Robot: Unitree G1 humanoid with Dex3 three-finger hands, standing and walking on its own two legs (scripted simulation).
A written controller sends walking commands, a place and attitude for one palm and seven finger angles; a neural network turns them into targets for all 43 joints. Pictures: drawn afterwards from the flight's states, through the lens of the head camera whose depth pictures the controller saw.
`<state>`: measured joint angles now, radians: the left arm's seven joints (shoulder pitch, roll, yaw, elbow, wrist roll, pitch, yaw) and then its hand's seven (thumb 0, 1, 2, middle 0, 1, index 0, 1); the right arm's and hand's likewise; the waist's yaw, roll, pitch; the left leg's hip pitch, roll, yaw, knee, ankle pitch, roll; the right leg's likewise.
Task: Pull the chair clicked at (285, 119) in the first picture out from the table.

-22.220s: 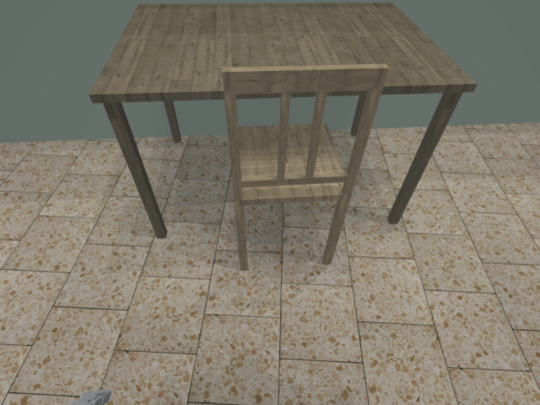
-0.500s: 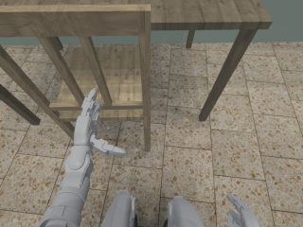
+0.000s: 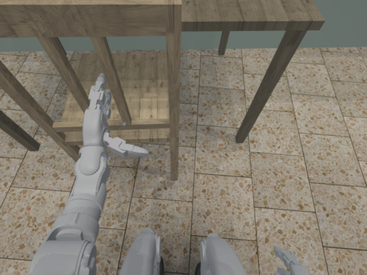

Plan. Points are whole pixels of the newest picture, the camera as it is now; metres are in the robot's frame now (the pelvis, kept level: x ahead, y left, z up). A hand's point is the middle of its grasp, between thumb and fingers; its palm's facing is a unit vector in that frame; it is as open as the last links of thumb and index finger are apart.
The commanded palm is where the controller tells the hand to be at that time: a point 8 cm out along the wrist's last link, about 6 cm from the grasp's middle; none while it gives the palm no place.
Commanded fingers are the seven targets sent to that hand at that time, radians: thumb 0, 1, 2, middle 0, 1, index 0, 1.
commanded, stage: push the fingers through the gap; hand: left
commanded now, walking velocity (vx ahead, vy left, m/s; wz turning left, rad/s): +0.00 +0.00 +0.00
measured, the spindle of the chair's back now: (76, 89) +0.53 +0.25 +0.04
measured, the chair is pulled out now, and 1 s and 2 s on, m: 0.00 0.00 0.00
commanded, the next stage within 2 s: hook a spindle and tug to test in 1.10 s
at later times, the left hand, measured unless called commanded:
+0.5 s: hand (124, 109) +0.47 +0.13 +0.04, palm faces +0.07 -1.00 -0.03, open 16.9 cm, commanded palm +0.45 +0.18 +0.03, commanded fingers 0.00 -0.50 0.30 -0.06 -0.08 -0.06 -0.08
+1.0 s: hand (128, 101) +0.50 +0.13 +0.03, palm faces +0.07 -1.00 -0.03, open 16.9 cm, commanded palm +0.47 +0.18 +0.03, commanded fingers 0.00 -0.50 0.30 -0.06 -0.08 -0.06 -0.08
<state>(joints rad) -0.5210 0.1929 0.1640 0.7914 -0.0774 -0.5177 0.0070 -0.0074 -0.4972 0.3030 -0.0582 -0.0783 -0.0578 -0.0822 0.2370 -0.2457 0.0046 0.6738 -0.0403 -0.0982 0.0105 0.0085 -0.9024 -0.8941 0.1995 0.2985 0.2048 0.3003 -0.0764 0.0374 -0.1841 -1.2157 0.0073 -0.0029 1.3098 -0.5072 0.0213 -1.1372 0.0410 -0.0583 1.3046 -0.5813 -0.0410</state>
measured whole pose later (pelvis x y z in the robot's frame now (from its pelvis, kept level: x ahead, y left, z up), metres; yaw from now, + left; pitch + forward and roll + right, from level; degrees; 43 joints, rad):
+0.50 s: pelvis +0.00 +0.00 +0.00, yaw -1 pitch +26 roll -2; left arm -0.71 0.26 0.28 1.00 -0.07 -0.54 0.00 -0.01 -0.50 0.30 -0.06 -0.08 -0.06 -0.08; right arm 0.29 -0.25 0.00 0.69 -0.05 -0.07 0.03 0.01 -0.90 -0.89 0.20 0.30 0.20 0.30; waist -0.12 0.04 -0.18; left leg -1.26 0.02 0.00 1.31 -0.50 0.02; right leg -1.19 0.05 -0.05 1.31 -0.57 -0.04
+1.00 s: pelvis +0.00 +0.00 +0.00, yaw -1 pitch +27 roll -3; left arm -0.82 0.30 0.32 1.13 -0.03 -0.52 0.00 -0.01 -0.50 0.30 -0.06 -0.08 -0.06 -0.08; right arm 0.31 -0.25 0.01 0.69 -0.06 -0.01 0.05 0.01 -0.90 -0.89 0.20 0.30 0.20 0.30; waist -0.15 0.05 -0.18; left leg -1.28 0.02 0.00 1.32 -0.51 0.03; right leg -1.20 0.06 -0.05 1.30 -0.57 -0.04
